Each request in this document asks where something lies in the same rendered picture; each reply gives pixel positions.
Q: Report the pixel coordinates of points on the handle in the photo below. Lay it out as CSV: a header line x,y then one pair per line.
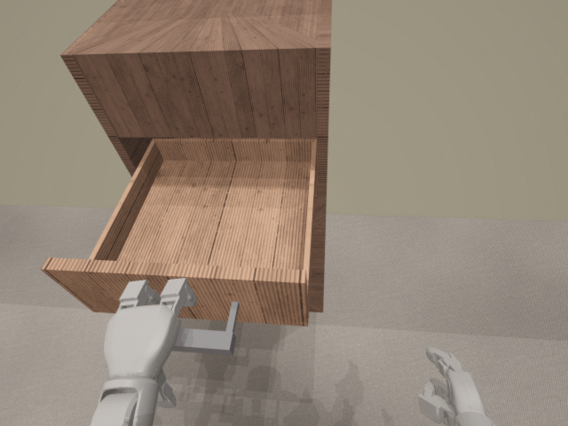
x,y
209,341

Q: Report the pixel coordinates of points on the left robot forearm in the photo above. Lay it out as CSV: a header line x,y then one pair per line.
x,y
127,401

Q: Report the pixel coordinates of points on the robot left hand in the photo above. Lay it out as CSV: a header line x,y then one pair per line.
x,y
140,337

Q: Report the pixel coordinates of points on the robot right hand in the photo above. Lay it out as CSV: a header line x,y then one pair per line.
x,y
442,402

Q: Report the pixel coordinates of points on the cabinet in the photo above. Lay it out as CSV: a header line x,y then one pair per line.
x,y
212,69

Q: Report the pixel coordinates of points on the drawer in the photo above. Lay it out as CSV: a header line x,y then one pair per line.
x,y
234,216

